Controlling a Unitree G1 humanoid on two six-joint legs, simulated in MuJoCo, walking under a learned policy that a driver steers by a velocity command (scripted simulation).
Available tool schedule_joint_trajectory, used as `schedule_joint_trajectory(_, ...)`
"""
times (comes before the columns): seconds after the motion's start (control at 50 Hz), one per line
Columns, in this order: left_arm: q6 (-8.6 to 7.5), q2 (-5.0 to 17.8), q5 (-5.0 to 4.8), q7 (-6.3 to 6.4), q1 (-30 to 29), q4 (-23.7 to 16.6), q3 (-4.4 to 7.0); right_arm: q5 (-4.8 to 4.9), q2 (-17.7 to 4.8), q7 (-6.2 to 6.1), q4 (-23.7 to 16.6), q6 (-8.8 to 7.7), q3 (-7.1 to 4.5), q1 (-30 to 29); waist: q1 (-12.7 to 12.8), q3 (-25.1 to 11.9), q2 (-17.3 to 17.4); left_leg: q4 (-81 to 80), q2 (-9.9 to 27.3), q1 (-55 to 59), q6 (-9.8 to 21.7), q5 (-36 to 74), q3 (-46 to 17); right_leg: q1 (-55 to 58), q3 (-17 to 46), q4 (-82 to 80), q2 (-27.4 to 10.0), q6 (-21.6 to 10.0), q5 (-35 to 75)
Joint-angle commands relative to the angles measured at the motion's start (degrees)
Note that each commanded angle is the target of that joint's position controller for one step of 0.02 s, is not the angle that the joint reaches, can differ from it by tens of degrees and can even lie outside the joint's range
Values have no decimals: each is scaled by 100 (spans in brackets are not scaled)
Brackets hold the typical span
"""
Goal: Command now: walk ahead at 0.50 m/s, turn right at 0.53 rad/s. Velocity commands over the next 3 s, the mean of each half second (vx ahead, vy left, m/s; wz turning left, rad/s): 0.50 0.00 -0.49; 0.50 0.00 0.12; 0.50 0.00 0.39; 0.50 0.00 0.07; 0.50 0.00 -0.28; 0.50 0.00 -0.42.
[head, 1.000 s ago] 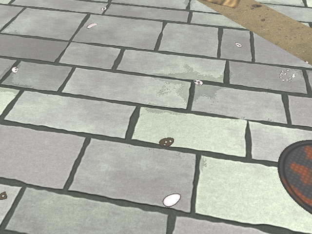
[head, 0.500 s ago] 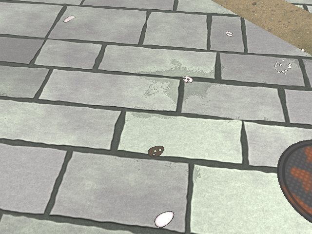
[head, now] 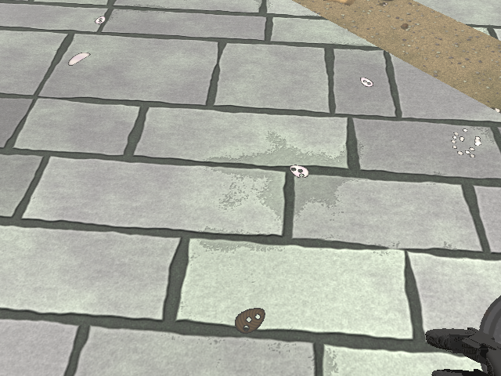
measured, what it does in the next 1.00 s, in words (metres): goes down: left foot 0.16 m lower, then right foot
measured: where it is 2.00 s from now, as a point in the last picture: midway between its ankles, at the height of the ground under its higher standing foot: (306, 218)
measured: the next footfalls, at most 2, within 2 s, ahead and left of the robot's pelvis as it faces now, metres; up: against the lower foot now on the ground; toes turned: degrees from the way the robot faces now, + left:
left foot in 0.02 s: +0.16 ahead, +0.14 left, -0.16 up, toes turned +0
right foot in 0.50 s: +0.37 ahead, -0.08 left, -0.16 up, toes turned -17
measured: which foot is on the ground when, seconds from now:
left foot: up 0.00-0.00, down 0.02-0.52, up 0.54-1.00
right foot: down 0.00-0.02, up 0.04-0.48, down 0.50-1.00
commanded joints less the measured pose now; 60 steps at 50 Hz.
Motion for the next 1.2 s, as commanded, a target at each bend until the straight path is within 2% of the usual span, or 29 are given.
schedule_joint_trajectory(0.02,117,691,-187,49,37,30,204,-93,-861,-220,750,-72,-355,2576,-1357,-383,378,-839,306,2999,-121,931,107,-1468,225,3423,-254,-484,3082)
schedule_joint_trajectory(0.04,108,312,-326,4,68,49,182,-158,-1027,-145,884,-90,-346,3128,-1424,-671,729,448,818,4274,-99,2442,-233,-3052,-26,5304,331,-342,-126)
schedule_joint_trajectory(0.06,107,91,-617,92,1322,14,135,-163,-1061,-22,923,-164,-279,3325,-620,-1615,1403,2483,1917,5981,38,4779,-825,-4451,0,6169,-76,-209,-348)
schedule_joint_trajectory(0.08,112,392,-473,127,882,101,109,-18,-727,32,651,-132,-283,3166,-1067,-1904,1084,2212,2031,5919,242,2832,-1168,-5242,-224,5816,-521,-286,471)
schedule_joint_trajectory(0.1,175,390,-298,63,398,-34,83,-5,-1012,-57,645,-134,-402,2853,-1088,-1755,1406,1073,2275,4808,936,-1331,-2023,-5454,-556,6188,-569,-201,1226)
schedule_joint_trajectory(0.12,231,530,-50,-48,-316,-193,119,-85,-703,-165,415,-117,-318,2284,-1010,-1291,802,108,2023,3453,1074,-4005,-2353,-5261,-831,6065,-825,-162,1886)
schedule_joint_trajectory(0.14,224,724,42,-212,-1215,-442,205,-42,-525,-215,334,-229,-198,1928,-1006,-501,504,-163,1931,2368,983,-3717,-1867,-5088,-562,4815,-1042,-154,2838)
schedule_joint_trajectory(0.16,276,605,51,-332,-1471,-497,197,-48,-533,-235,500,-294,-189,1971,-895,-11,419,-282,1800,1542,924,-2888,-1581,-4676,-548,4405,-1135,-108,2930)
schedule_joint_trajectory(0.18,331,348,-77,-448,-1763,-625,142,-9,-521,-247,670,-362,-175,1942,-660,543,263,-639,1432,668,797,-2582,-903,-4280,-463,3209,-1195,45,3320)
schedule_joint_trajectory(0.26,294,14,-72,-623,-1823,-617,34,91,-217,-245,793,-389,-101,2003,-522,194,547,-568,1086,1016,881,-880,194,-3711,-731,1398,-1084,8,4343)
schedule_joint_trajectory(0.4,250,-95,-73,-660,-3477,-1023,-124,43,-426,-306,1133,-120,-116,3071,-1115,484,-21,-705,1104,2495,727,-910,838,-3524,-1474,-819,-749,-389,4013)
schedule_joint_trajectory(0.44,202,-29,-36,-597,-3405,-958,-104,12,-543,-305,1223,-65,-113,3188,-1061,362,28,-200,1100,2860,745,272,1007,-3057,-1646,-1223,-483,-520,3486)
schedule_joint_trajectory(0.48,110,161,24,-516,-2354,-567,-1,39,-614,-296,1294,20,-81,3218,-608,-223,12,1240,984,2695,683,1073,1286,-1512,-1758,-1792,-130,-724,3493)
schedule_joint_trajectory(0.5,47,454,108,-448,-1429,-285,114,93,-576,-291,1185,26,-45,3092,-222,-734,-104,2420,863,1712,559,64,1422,-2,-1120,-1914,-588,-939,3612)
schedule_joint_trajectory(0.52,48,1109,173,-348,-692,-224,274,226,-11,-166,832,-7,109,3310,-185,-1647,-1362,4667,165,-439,255,-3512,1606,2038,1530,-2097,-2538,-1659,3497)
schedule_joint_trajectory(0.54,151,1211,-82,-299,-604,-211,316,143,-491,-193,817,24,-58,2992,-147,-1760,-1001,5653,-470,-1244,215,-5720,846,1930,2899,-2849,-3094,-1889,3824)
schedule_joint_trajectory(0.58,130,761,-222,-282,-1527,-199,208,126,-455,-177,627,-3,-92,2243,-530,-204,-556,5204,38,-1556,301,-4904,370,378,1161,-3068,-2438,-1438,4311)
schedule_joint_trajectory(0.62,29,374,-251,-280,-1968,-160,106,-11,-231,-163,823,113,-77,2501,-999,285,-556,4427,240,-784,222,-4569,360,-746,281,-3459,-1892,-1003,4755)
schedule_joint_trajectory(0.64,-37,307,-228,-277,-1992,-160,90,-68,-126,-129,954,194,-61,2702,-1079,217,-573,4374,194,-495,185,-4416,387,-930,35,-3588,-1815,-955,4883)
schedule_joint_trajectory(0.72,-222,442,-223,-253,-1536,88,136,26,-121,-48,852,269,-122,2178,-1040,389,-568,3971,135,-923,118,-3657,217,-913,-494,-4017,-1761,-861,4736)
schedule_joint_trajectory(0.86,-311,290,-207,-193,-1087,316,55,3,7,-4,503,221,-53,1019,-776,684,-620,2463,-70,-1292,170,-2433,420,-423,-1370,-4043,-1758,-602,5484)
schedule_joint_trajectory(0.94,-280,381,-164,-107,-669,529,45,-39,24,50,194,187,8,459,-617,753,-580,1742,-224,-1252,450,-2879,882,359,-1677,-3625,-1977,-533,6609)
schedule_joint_trajectory(1.02,-184,677,-117,-37,-802,515,95,-46,-231,-34,406,165,-109,1478,-1161,-5,-836,1428,-917,169,952,-3938,1317,702,-2035,-1578,-2059,-392,9565)
schedule_joint_trajectory(1.04,-146,735,-143,-52,-876,453,105,-82,-397,-55,653,125,-201,2281,-1541,-453,-753,992,-1027,1244,1136,-3766,1184,256,-2158,-384,-1971,-301,9042)
schedule_joint_trajectory(1.06,-160,624,-184,-89,-948,254,64,-154,-886,-123,810,115,-367,3073,-1891,-1000,-233,714,-102,2640,1513,-4205,-128,-996,-2234,1373,-1754,-147,7161)
schedule_joint_trajectory(1.08,-229,154,-328,-227,-799,-105,10,-43,-1404,-148,678,180,-523,2827,-1482,-1519,1417,-53,1514,4226,2530,-3975,-3574,-3511,-1925,3675,-250,200,1945)
schedule_joint_trajectory(1.1,-292,603,-205,-258,-1359,-220,83,112,-1308,-129,682,231,-506,2672,-1561,-1363,192,-271,1448,4100,2474,-3692,-3548,-4176,-759,3895,-562,75,2096)
schedule_joint_trajectory(1.14,-404,428,-268,-279,-1658,-360,48,87,-741,-184,697,227,-351,2159,-1169,-109,-530,-477,1115,2609,2018,-2729,-2242,-4107,-759,2982,-1061,67,2828)
schedule_joint_trajectory(1.2,-87,267,-31,-298,-1466,-381,36,143,-534,-232,661,93,-250,1892,-765,37,-365,-637,464,1669,1708,-1819,-1353,-3359,-788,2128,-1226,306,2881)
